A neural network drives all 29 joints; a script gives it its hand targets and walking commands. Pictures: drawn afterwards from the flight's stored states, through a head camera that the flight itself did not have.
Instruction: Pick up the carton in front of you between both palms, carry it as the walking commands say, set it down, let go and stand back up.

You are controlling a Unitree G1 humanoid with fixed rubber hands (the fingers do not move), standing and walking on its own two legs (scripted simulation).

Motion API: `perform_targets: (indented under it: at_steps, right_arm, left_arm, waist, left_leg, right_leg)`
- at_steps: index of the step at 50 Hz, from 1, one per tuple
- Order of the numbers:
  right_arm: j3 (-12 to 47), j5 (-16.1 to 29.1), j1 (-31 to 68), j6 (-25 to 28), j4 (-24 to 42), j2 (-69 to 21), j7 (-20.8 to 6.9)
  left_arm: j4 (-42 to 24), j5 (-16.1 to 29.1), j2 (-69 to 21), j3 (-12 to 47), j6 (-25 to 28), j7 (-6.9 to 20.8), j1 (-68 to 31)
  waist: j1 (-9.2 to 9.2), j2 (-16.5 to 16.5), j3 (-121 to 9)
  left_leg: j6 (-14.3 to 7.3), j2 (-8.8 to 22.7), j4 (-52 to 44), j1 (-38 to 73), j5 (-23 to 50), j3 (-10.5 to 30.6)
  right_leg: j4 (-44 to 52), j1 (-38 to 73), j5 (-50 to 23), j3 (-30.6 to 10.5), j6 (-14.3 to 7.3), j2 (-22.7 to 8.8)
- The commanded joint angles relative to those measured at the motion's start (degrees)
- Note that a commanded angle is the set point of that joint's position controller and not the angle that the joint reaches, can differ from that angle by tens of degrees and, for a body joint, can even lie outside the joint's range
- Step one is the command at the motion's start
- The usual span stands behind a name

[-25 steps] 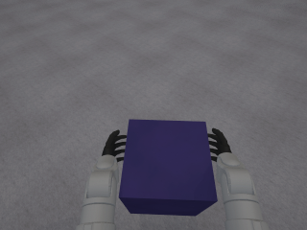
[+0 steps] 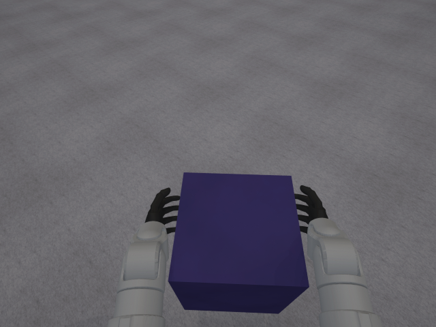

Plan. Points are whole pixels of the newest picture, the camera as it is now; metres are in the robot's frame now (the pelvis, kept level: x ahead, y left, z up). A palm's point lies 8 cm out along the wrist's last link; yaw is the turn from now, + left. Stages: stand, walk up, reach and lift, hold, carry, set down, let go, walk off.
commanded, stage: carry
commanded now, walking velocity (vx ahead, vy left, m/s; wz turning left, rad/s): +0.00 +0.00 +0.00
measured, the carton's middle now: (234, 247) +0.28 +0.00 -0.05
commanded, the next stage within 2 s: hold in 0.20 s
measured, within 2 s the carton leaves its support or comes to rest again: neither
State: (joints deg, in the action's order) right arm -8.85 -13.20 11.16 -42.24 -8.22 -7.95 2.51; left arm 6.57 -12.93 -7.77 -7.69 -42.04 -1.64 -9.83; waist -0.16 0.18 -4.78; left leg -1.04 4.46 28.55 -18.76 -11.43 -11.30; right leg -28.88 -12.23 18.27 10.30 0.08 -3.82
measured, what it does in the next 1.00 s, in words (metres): shifts its weight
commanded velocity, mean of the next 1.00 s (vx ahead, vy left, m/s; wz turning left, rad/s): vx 0.00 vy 0.00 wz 0.00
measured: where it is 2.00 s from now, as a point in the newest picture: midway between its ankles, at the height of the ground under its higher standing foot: outside the picture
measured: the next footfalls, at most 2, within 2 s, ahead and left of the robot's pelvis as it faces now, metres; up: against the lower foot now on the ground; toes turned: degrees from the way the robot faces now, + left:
none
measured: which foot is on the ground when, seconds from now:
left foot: down 0.00-1.00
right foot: down 0.00-1.00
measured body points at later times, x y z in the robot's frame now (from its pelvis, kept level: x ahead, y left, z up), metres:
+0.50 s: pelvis -0.03 +0.00 +0.01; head -0.05 +0.01 +0.46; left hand +0.27 +0.13 +0.04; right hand +0.25 -0.18 +0.04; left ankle +0.03 +0.12 -0.74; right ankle -0.04 -0.11 -0.74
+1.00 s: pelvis -0.07 +0.02 -0.04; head +0.06 +0.02 +0.39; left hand +0.34 +0.12 -0.09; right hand +0.29 -0.18 -0.08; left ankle +0.03 +0.12 -0.74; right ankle -0.04 -0.11 -0.74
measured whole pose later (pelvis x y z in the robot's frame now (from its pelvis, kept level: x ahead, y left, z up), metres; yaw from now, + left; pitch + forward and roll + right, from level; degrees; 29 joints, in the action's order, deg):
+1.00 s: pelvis -0.07 +0.02 -0.04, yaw -9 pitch +9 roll +0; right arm -33.1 -25.6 38.3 -18.6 -35.6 -11.4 0.5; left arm 35.7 -27.9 -8.7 -30.5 -19.2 3.6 -39.0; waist 1.2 2.2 8.3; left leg -0.6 -1.0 46.5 -41.3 -14.2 1.1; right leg -48.2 -38.5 18.7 -3.2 0.7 2.2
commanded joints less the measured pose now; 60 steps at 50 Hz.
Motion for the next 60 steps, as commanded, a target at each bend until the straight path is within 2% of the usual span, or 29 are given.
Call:
perform_targets:
  at_steps: [1, 10, 11, 12, 13, 14, 16, 17, 18, 19, 21, 24, 26, 30, 33, 35, 38, 40, 42, 44, 47, 50, 53, 57, 60]
  right_arm:
    - [32.05, 14.61, 23.99, 2.22, 4.25, -50.42, -14.11]
    - [32.03, 14.61, 24.17, 2.20, 4.07, -50.49, -14.15]
    - [29.91, 13.54, 18.26, 2.16, 3.56, -50.72, -14.18]
    - [29.58, 12.98, 18.94, 3.23, 5.06, -49.58, -13.68]
    - [28.67, 12.58, 18.34, 3.35, 5.17, -47.57, -13.53]
    - [27.77, 11.43, 19.05, 3.59, 3.56, -48.06, -13.29]
    - [27.69, 11.71, 19.57, 4.28, 3.03, -48.28, -13.01]
    - [27.78, 11.87, 20.02, 4.62, 3.00, -48.41, -12.97]
    - [27.24, 11.01, 20.35, 4.61, 2.07, -48.31, -13.03]
    - [27.27, 10.94, 21.01, 4.67, 2.08, -48.10, -13.26]
    - [27.71, 12.12, 23.02, 4.62, 1.91, -49.17, -13.73]
    - [27.57, 12.11, 25.73, 4.24, 0.31, -49.67, -14.82]
    - [25.16, 11.06, 31.06, 4.54, -3.18, -49.35, -15.52]
    - [17.53, 6.94, 42.71, 7.47, -15.11, -51.17, -16.69]
    - [8.94, 2.26, 51.42, 10.62, -24.76, -51.74, -16.96]
    - [2.26, -1.42, 53.19, 12.02, -29.64, -49.28, -15.77]
    - [-6.46, -6.77, 53.52, 13.30, -33.25, -43.98, -13.17]
    - [-10.18, -9.06, 52.55, 14.38, -33.64, -40.44, -11.84]
    - [-11.99, -10.16, 51.73, 16.24, -33.19, -37.40, -11.08]
    - [-11.65, -9.74, 51.56, 18.91, -32.50, -36.43, -10.61]
    - [-7.80, -7.40, 52.45, 24.17, -31.70, -38.86, -10.20]
    - [-1.45, -4.50, 54.06, 29.72, -30.80, -43.33, -9.77]
    - [7.05, -0.55, 55.29, 34.42, -29.03, -48.83, -9.48]
    - [18.04, 4.80, 55.91, 36.78, -23.01, -51.46, -8.22]
    - [21.51, 6.89, 54.58, 35.98, -20.69, -51.57, -7.28]
  left_arm:
    - [-3.44, 13.68, -50.77, 31.09, 1.89, 12.57, -23.99]
    - [-3.22, 13.64, -50.85, 30.95, 1.88, 12.62, -24.16]
    - [-4.69, 13.45, -50.99, 29.14, 1.59, 12.78, -17.40]
    - [-6.72, 13.08, -49.79, 29.73, 2.51, 12.19, -19.38]
    - [-6.24, 12.06, -48.41, 28.68, 2.41, 11.85, -17.78]
    - [-7.10, 12.33, -48.67, 29.40, 2.49, 12.23, -21.33]
    - [-5.74, 12.64, -49.16, 30.01, 2.80, 12.31, -21.43]
    - [-5.72, 12.60, -48.97, 30.11, 3.07, 12.15, -21.26]
    - [-6.09, 12.60, -48.66, 29.83, 3.15, 12.44, -22.47]
    - [-5.61, 12.46, -49.19, 29.84, 3.10, 12.60, -22.83]
    - [-3.93, 11.85, -49.73, 29.02, 3.06, 12.52, -22.74]
    - [-1.41, 10.45, -50.41, 26.70, 2.77, 12.65, -23.48]
    - [2.10, 9.03, -50.38, 23.76, 2.93, 13.01, -28.26]
    - [12.54, 6.96, -51.45, 17.39, 5.32, 15.33, -42.29]
    - [22.42, 3.71, -52.60, 11.38, 7.64, 16.30, -51.58]
    - [27.26, 0.26, -50.39, 5.99, 8.84, 15.69, -53.94]
    - [32.44, -5.58, -43.62, -3.14, 10.79, 14.02, -53.91]
    - [33.86, -8.78, -38.35, -7.84, 12.61, 13.01, -52.06]
    - [34.12, -11.24, -33.49, -11.07, 15.07, 12.27, -50.66]
    - [33.89, -12.03, -31.18, -11.64, 18.04, 11.75, -50.21]
    - [33.10, -10.90, -33.10, -8.97, 23.10, 11.86, -51.12]
    - [32.17, -7.45, -37.85, -1.96, 28.65, 12.55, -53.96]
    - [30.20, -3.08, -42.96, 6.92, 33.16, 13.34, -56.65]
    - [24.77, 2.56, -45.54, 17.37, 34.82, 13.38, -57.44]
    - [23.60, 4.50, -45.74, 20.64, 33.84, 12.97, -55.86]
  waist:
    - [-0.01, -0.23, -13.20]
    - [0.00, -0.25, -13.35]
    - [0.68, 3.74, -8.01]
    - [0.25, 2.33, -10.86]
    - [0.86, 0.17, -11.08]
    - [-0.22, 2.47, -9.61]
    - [-0.52, 0.99, -9.24]
    - [-0.28, 0.63, -9.85]
    - [0.10, 1.89, -9.32]
    - [0.04, 0.37, -7.67]
    - [0.43, -0.13, -8.21]
    - [1.60, 0.32, -5.51]
    - [1.93, 0.84, -1.89]
    - [1.58, 2.96, 1.20]
    - [0.74, 0.52, 0.68]
    - [0.12, -0.76, 2.65]
    - [-0.50, -1.12, 4.07]
    - [0.27, -0.51, 3.59]
    - [1.82, -0.53, 1.77]
    - [2.66, -0.34, -1.60]
    - [2.96, 0.15, -8.61]
    - [2.20, 0.56, -18.37]
    - [1.58, -0.07, -33.48]
    - [1.61, -1.52, -55.32]
    - [1.85, -2.04, -60.81]
  left_leg:
    - [0.20, 5.73, -2.78, 8.54, 12.60, 6.23]
    - [0.34, 5.79, -2.75, 8.35, 12.35, 6.22]
    - [-0.96, -9.44, -4.99, 24.43, 26.67, 15.01]
    - [-0.58, -8.23, -4.26, 27.80, 33.13, 16.62]
    - [0.00, -8.61, -5.72, 27.18, 28.79, 15.85]
    - [0.45, -8.64, -6.13, 26.04, 25.50, 15.72]
    - [0.85, -9.36, -5.88, 27.62, 28.02, 15.65]
    - [0.87, -9.64, -6.18, 28.18, 26.83, 15.52]
    - [1.06, -9.66, -6.86, 26.34, 22.26, 15.35]
    - [1.12, -9.94, -7.13, 24.55, 20.73, 15.15]
    - [0.78, -9.96, -7.35, 25.39, 18.85, 15.36]
    - [0.40, -9.69, -7.87, 24.99, 12.30, 14.99]
    - [0.09, -9.49, -7.59, 24.16, 5.16, 14.51]
    - [-0.10, -9.64, -4.79, 21.31, -8.11, 13.89]
    - [0.31, -8.57, -4.48, 17.45, -15.73, 15.15]
    - [0.39, -8.37, -3.70, 14.14, -16.96, 15.36]
    - [0.03, -8.57, -1.19, 10.08, -16.41, 14.87]
    - [-0.15, -8.89, 1.00, 6.97, -14.91, 14.39]
    - [-0.22, -9.35, 3.82, 2.17, -12.42, 13.68]
    - [-0.23, -9.92, 7.07, -1.79, -8.63, 13.21]
    - [-0.22, -10.80, 12.37, -5.35, -2.62, 13.30]
    - [-0.16, -11.10, 17.84, -8.20, 3.54, 13.66]
    - [0.39, -11.46, 24.35, -9.26, 10.45, 13.82]
    - [1.23, -11.67, 32.48, -9.36, 21.49, 14.07]
    - [1.90, -11.76, 36.22, -13.41, 22.30, 13.95]
  right_leg:
    - [4.85, 0.73, -11.73, -5.45, -0.47, -5.98]
    - [4.83, 0.48, -11.70, -5.56, -0.60, -5.95]
    - [8.32, 1.81, -29.60, -15.56, -0.86, 8.30]
    - [7.86, 2.77, -33.68, -16.54, -1.10, 8.26]
    - [8.39, 6.15, -32.04, -16.84, -1.28, 7.33]
    - [9.79, 6.45, -26.40, -15.88, -1.27, 8.03]
    - [10.15, 6.23, -29.89, -16.58, -1.23, 8.06]
    - [10.63, 6.63, -29.15, -16.90, -1.12, 7.92]
    - [11.39, 8.07, -24.54, -16.32, -1.01, 8.05]
    - [11.10, 8.16, -24.48, -16.29, -1.08, 7.91]
    - [10.95, 7.24, -22.43, -16.20, -0.71, 7.84]
    - [11.70, 4.17, -14.69, -15.75, -0.72, 7.71]
    - [11.98, 0.05, -5.77, -15.53, -1.45, 7.24]
    - [11.50, -5.08, 9.93, -15.43, -3.21, 6.08]
    - [7.54, -5.46, 12.91, -14.82, -3.09, 7.12]
    - [5.15, -6.43, 11.80, -14.42, -3.13, 7.79]
    - [2.27, -10.08, 11.07, -13.81, -2.96, 8.48]
    - [-0.04, -12.99, 10.09, -13.35, -2.46, 8.76]
    - [-3.32, -16.31, 8.07, -12.87, -1.74, 9.18]
    - [-6.40, -19.89, 5.39, -12.66, -1.01, 9.74]
    - [-10.79, -26.21, 1.36, -12.38, -0.16, 10.94]
    - [-15.43, -31.51, -2.81, -12.37, 0.30, 11.91]
    - [-21.97, -35.87, -8.00, -12.09, 0.96, 12.83]
    - [-29.65, -41.57, -14.91, -11.57, 1.59, 13.67]
    - [-33.45, -47.82, -14.00, -11.10, 2.10, 14.20]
